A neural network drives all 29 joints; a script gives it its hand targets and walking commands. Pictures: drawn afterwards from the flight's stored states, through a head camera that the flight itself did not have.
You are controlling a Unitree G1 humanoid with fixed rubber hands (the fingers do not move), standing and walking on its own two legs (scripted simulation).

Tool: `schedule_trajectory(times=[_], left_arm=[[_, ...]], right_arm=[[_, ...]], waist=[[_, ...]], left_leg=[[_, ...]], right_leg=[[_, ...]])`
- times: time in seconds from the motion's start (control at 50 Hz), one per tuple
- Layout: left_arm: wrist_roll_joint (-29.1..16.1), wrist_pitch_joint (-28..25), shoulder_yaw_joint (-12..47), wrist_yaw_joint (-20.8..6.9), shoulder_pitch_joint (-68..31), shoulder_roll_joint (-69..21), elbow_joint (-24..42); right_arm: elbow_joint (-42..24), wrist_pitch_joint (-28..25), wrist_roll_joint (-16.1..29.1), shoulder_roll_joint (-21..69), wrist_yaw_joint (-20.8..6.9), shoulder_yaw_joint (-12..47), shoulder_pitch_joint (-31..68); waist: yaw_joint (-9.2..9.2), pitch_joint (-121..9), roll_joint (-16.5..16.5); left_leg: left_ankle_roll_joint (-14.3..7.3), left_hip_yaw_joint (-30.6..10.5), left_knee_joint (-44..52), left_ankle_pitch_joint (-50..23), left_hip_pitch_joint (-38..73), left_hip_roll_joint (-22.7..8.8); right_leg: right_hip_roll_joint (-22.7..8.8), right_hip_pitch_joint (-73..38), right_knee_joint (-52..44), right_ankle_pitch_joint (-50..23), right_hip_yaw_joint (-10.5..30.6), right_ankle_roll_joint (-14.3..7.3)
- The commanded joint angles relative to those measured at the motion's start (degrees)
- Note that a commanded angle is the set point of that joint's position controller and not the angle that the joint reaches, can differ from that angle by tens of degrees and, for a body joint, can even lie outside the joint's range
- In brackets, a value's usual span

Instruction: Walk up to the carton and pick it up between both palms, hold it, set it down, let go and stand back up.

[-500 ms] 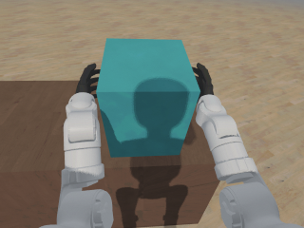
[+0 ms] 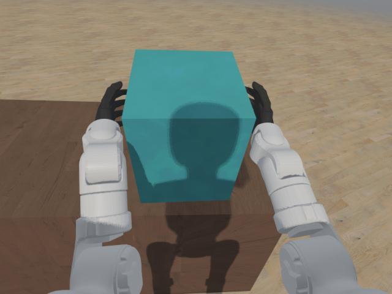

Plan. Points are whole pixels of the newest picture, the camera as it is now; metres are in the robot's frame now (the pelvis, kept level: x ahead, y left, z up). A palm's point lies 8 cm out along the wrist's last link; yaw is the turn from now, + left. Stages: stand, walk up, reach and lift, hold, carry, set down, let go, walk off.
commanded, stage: hold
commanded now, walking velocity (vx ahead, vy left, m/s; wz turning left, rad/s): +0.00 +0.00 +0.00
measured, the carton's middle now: (185, 129) +0.40 +0.00 +0.17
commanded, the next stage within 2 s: none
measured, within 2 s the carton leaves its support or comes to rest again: neither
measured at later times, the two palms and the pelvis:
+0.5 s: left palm (106, 126) +0.35 +0.15 +0.21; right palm (259, 121) +0.35 -0.14 +0.22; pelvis +0.00 +0.00 +0.00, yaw +0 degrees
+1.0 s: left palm (110, 122) +0.35 +0.15 +0.22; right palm (263, 121) +0.35 -0.14 +0.22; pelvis +0.00 +0.00 +0.00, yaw -1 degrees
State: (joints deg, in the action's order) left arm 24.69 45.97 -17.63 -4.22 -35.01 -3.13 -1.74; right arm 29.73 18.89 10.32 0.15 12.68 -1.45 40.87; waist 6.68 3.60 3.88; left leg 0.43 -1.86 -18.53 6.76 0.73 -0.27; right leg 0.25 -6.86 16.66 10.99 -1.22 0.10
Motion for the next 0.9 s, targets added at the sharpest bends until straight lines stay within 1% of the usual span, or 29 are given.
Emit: schedule_trajectory(times=[0.0, 0.02, 0.04, 0.08, 0.1, 0.14, 0.18, 0.2, 0.22, 0.24, 0.28, 0.32, 0.36, 0.38, 0.42, 0.44, 0.46, 0.48, 0.52, 0.54, 0.66, 0.68, 0.72, 0.74, 0.8, 0.82, 0.84, 0.86, 0.88], left_arm=[[-10.24, -4.39, 23.85, -7.52, -34.83, -27.62, 2.77], [-10.56, -4.7, 24.03, -7.46, -35.13, -27.66, 3.65], [-10.56, -4.67, 23.55, -7.31, -33.91, -27.28, 3.01], [-10.03, -4.93, 22.49, -7.28, -34.11, -26.15, 3.62], [-9.49, -4.72, 21.56, -7.37, -33.1, -25.88, 3.28], [-9.08, -4.8, 21.12, -7.54, -33.43, -25.27, 3.22], [-9.19, -4.72, 21.77, -7.53, -33.95, -25.67, 3.85], [-9.15, -4.6, 21.9, -7.67, -33.29, -25.43, 4.73], [-9.04, -4.43, 22.11, -7.66, -33.14, -25.35, 4.19], [-9.24, -4.28, 22.49, -7.73, -32.96, -25.29, 4.86], [-9.7, -4.19, 24.09, -7.81, -33.02, -26.12, 6.42], [-9.79, -4.11, 24.48, -7.89, -32.88, -25.83, 6.7], [-10.37, -3.97, 25.78, -7.99, -33.05, -26.56, 7.07], [-10.42, -3.9, 26.49, -7.94, -33.23, -26.94, 7.88], [-10.65, -3.9, 26.86, -8.09, -33.85, -26.77, 8.87], [-10.95, -3.97, 26.98, -7.97, -34.99, -26.64, 7.76], [-11.1, -3.97, 27.29, -7.95, -35.07, -27.26, 7.88], [-10.54, -3.68, 26.39, -8.11, -34.63, -27.02, 6.67], [-9.97, -3.43, 25.64, -8.29, -34.13, -26.79, 5.55], [-9.99, -3.43, 25.58, -8.42, -35.29, -27.03, 5.55], [-9.86, -4.08, 22.93, -8.19, -35.6, -26.55, 3.06], [-9.48, -4.19, 22.3, -8.08, -34.68, -26.23, 2.85], [-9.35, -4.47, 21.77, -7.96, -34.81, -26.12, 2.73], [-9.56, -4.7, 22.0, -7.92, -35.32, -26.46, 2.98], [-9.68, -5.36, 21.7, -7.58, -35.43, -25.78, 3.34], [-10.04, -5.45, 21.95, -7.64, -35.0, -25.91, 3.1], [-9.99, -5.3, 22.16, -7.62, -33.83, -26.18, 3.75], [-9.63, -5.25, 21.81, -7.65, -34.24, -25.55, 3.69], [-9.49, -5.16, 22.06, -7.66, -33.88, -25.72, 3.47]], right_arm=[[-13.45, -3.72, 3.07, 26.41, -5.91, 17.61, 39.72], [-15.22, -4.08, 3.49, 27.23, -5.92, 18.58, 40.33], [-15.57, -4.09, 3.61, 26.99, -5.82, 19.13, 40.6], [-15.29, -4.06, 3.84, 27.3, -5.73, 19.79, 39.71], [-15.59, -4.11, 4.02, 27.41, -5.59, 20.16, 39.61], [-15.69, -3.86, 3.99, 27.39, -5.47, 20.51, 39.54], [-15.64, -4.01, 4.32, 27.38, -5.44, 20.54, 39.26], [-15.83, -3.91, 4.56, 27.41, -5.36, 20.79, 38.31], [-15.34, -3.79, 4.61, 27.08, -5.26, 20.5, 38.43], [-15.47, -3.69, 4.99, 26.86, -5.22, 20.57, 37.88], [-15.82, -3.67, 4.99, 27.14, -5.01, 20.93, 37.32], [-15.63, -3.3, 5.11, 26.98, -4.77, 20.78, 36.31], [-16.45, -3.44, 5.25, 26.73, -4.62, 20.61, 36.8], [-16.9, -3.52, 5.34, 26.91, -4.57, 20.52, 36.33], [-17.03, -3.18, 5.28, 26.71, -4.53, 20.56, 36.15], [-15.57, -3.03, 4.65, 26.29, -4.69, 19.54, 36.55], [-15.86, -3.16, 4.28, 26.26, -4.76, 18.9, 36.71], [-14.53, -2.79, 3.88, 25.89, -4.95, 18.85, 37.18], [-13.98, -2.55, 3.12, 25.83, -5.14, 17.99, 36.89], [-13.35, -2.52, 2.69, 25.69, -5.29, 17.57, 37.12], [-13.93, -3.22, 3.04, 26.72, -5.76, 18.07, 40.2], [-14.31, -3.4, 3.12, 27.14, -5.72, 18.48, 39.85], [-14.28, -3.71, 3.05, 27.39, -5.69, 18.55, 40.05], [-14.28, -3.81, 3.28, 27.69, -5.7, 18.74, 40.56], [-14.81, -4.29, 3.42, 27.98, -5.69, 19.69, 39.77], [-15.75, -4.63, 3.59, 28.05, -5.51, 20.13, 40.6], [-16.13, -4.59, 4.0, 28.12, -5.43, 20.57, 39.53], [-15.28, -4.4, 3.51, 27.9, -5.27, 20.3, 39.05], [-15.22, -4.41, 3.69, 27.92, -5.15, 20.52, 38.95]], waist=[[0.36, -19.29, -4.63], [-0.08, -21.05, -3.96], [-0.58, -21.26, -3.28], [-0.77, -21.99, -2.39], [-1.25, -21.65, -1.95], [-1.3, -21.32, -1.47], [-1.01, -21.32, -2.44], [-1.02, -21.55, -2.01], [-0.76, -21.29, -2.52], [-0.75, -20.74, -3.19], [0.09, -21.55, -4.11], [0.52, -20.68, -4.7], [0.91, -19.99, -5.5], [1.41, -20.76, -6.48], [1.29, -20.22, -6.4], [1.59, -18.7, -6.76], [1.94, -18.41, -6.78], [1.58, -16.87, -6.57], [1.36, -16.02, -5.97], [1.56, -16.44, -6.02], [-0.13, -19.22, -3.89], [-0.26, -19.93, -3.28], [-0.75, -20.24, -2.91], [-0.52, -20.85, -2.93], [-1.05, -22.39, -2.87], [-1.03, -22.8, -2.28], [-0.93, -23.1, -2.43], [-0.9, -22.82, -2.41], [-0.47, -22.62, -2.5]], left_leg=[[-0.34, 5.57, 2.87, -4.76, 7.97, 1.69], [-0.49, 5.51, 2.68, -5.73, 8.7, 1.72], [-0.72, 5.51, 2.46, -6.98, 9.26, 1.69], [-1.05, 5.59, 2.2, -8.0, 9.92, 1.84], [-1.32, 5.76, 2.22, -8.76, 9.94, 1.93], [-1.42, 5.76, 2.16, -8.74, 10.15, 2.07], [-1.16, 5.59, 1.95, -9.23, 10.33, 2.17], [-1.1, 5.74, 1.76, -10.32, 10.65, 2.0], [-1.0, 5.83, 1.91, -9.77, 10.69, 2.19], [-0.85, 5.79, 1.71, -10.24, 10.59, 2.14], [-0.46, 5.69, 1.34, -11.09, 11.54, 2.11], [-0.27, 5.6, 1.0, -11.12, 11.34, 2.2], [0.19, 5.58, 1.03, -10.83, 10.96, 2.24], [0.34, 5.32, 0.71, -11.36, 10.9, 2.39], [0.52, 5.36, 0.86, -11.04, 10.61, 2.28], [0.5, 5.13, 1.46, -8.39, 9.73, 2.11], [0.58, 5.06, 1.59, -8.05, 9.18, 1.87], [0.37, 5.37, 2.16, -5.9, 8.37, 1.99], [-0.03, 5.4, 2.92, -3.93, 7.38, 1.86], [0.03, 5.56, 2.96, -3.32, 7.28, 1.69], [-1.11, 5.85, 3.17, -3.96, 7.73, 2.06], [-1.42, 5.84, 2.78, -5.29, 8.12, 2.17], [-1.35, 5.81, 2.86, -5.91, 8.55, 1.95], [-1.3, 5.9, 2.71, -6.21, 8.9, 2.09], [-1.4, 5.93, 2.35, -7.41, 9.94, 2.02], [-1.5, 5.86, 2.05, -8.12, 10.26, 2.1], [-1.35, 5.87, 1.69, -9.81, 10.4, 2.15], [-1.39, 5.88, 1.69, -9.47, 10.79, 2.17], [-1.44, 5.94, 1.7, -9.54, 10.64, 2.37]], right_leg=[[2.75, 4.82, -3.83, -4.15, -4.85, 2.02], [2.93, 4.37, -3.56, -4.91, -5.05, 2.21], [3.04, 4.36, -3.6, -6.19, -5.08, 2.27], [2.99, 3.67, -3.55, -7.5, -4.94, 2.48], [2.88, 3.58, -3.59, -8.95, -4.82, 2.69], [2.94, 3.72, -3.57, -9.07, -4.87, 2.77], [2.85, 3.82, -3.53, -9.3, -4.87, 2.7], [3.04, 3.36, -3.28, -10.65, -4.88, 2.7], [3.0, 3.87, -3.62, -9.72, -4.9, 2.66], [2.89, 4.03, -3.46, -10.41, -4.81, 2.69], [2.95, 3.77, -3.22, -11.03, -4.94, 2.63], [2.82, 3.67, -3.21, -11.89, -4.6, 2.61], [2.8, 4.0, -3.3, -10.81, -4.79, 2.55], [2.73, 3.49, -3.14, -11.4, -4.84, 2.46], [2.72, 3.5, -3.08, -10.95, -4.69, 2.47], [2.58, 4.98, -3.38, -8.36, -4.75, 2.33], [2.49, 4.98, -3.34, -8.01, -4.59, 2.07], [2.25, 5.33, -3.69, -5.85, -4.55, 2.01], [2.23, 5.43, -3.84, -4.16, -4.5, 1.79], [2.09, 5.14, -3.7, -3.6, -4.44, 1.76], [2.44, 4.71, -3.98, -3.82, -4.68, 2.22], [2.38, 4.52, -3.77, -5.66, -4.63, 2.44], [2.63, 4.23, -3.77, -5.78, -4.81, 2.51], [2.72, 4.15, -3.75, -6.1, -4.89, 2.51], [2.74, 4.58, -3.55, -7.53, -4.81, 2.67], [2.7, 4.66, -3.54, -8.57, -4.85, 2.78], [2.83, 3.74, -3.37, -10.1, -4.69, 2.81], [2.64, 3.74, -3.49, -10.15, -4.7, 2.84], [2.66, 3.7, -3.55, -10.4, -4.82, 2.9]])
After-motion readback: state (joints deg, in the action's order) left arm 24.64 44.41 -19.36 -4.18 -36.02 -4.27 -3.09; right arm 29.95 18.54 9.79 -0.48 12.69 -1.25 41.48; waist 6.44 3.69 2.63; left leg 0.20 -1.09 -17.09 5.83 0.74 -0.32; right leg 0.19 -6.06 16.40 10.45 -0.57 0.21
